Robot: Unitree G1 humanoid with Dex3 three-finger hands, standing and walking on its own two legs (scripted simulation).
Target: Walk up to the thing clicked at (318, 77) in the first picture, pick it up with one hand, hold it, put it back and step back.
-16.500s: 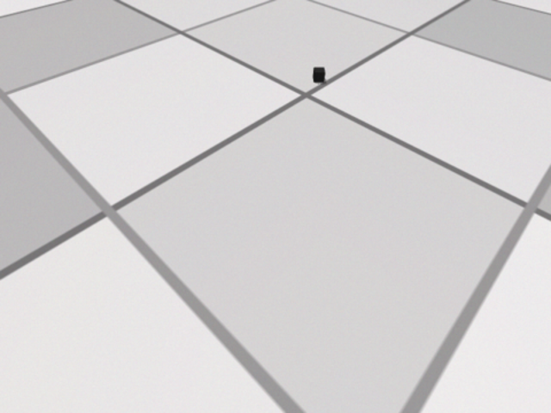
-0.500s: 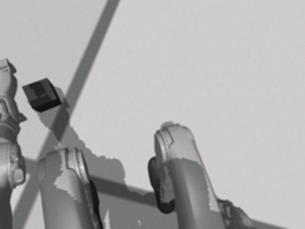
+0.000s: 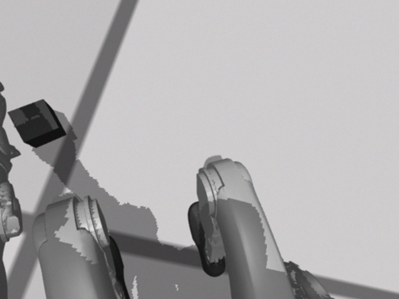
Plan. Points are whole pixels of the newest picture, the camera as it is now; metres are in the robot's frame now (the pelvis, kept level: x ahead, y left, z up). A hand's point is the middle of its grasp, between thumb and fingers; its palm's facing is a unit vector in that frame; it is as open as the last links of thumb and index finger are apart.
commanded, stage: rise first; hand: left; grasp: from above
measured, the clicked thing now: (39, 124) +0.50 +0.25 -0.29
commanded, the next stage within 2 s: approach in 1.26 s
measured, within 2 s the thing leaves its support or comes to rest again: neither
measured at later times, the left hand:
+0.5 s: hand out of the picture +0.46 +0.30 -0.18, palm faces -0.41 -0.14 -0.90, open 14.3 cm
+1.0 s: hand out of the picture +0.46 +0.30 -0.17, palm faces -0.42 -0.15 -0.90, open 14.2 cm
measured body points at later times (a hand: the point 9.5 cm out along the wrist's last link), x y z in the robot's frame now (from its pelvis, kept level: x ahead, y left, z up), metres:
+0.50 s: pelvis +0.00 +0.00 +0.00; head +0.25 +0.07 +0.36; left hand +0.48 +0.30 -0.13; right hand +0.03 -0.27 -0.10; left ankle +0.07 +0.13 -0.29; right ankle +0.10 -0.13 -0.29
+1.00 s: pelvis -0.01 +0.00 +0.00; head +0.23 +0.07 +0.37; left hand +0.48 +0.31 -0.12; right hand +0.03 -0.27 -0.10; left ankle +0.07 +0.13 -0.29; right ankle +0.10 -0.13 -0.29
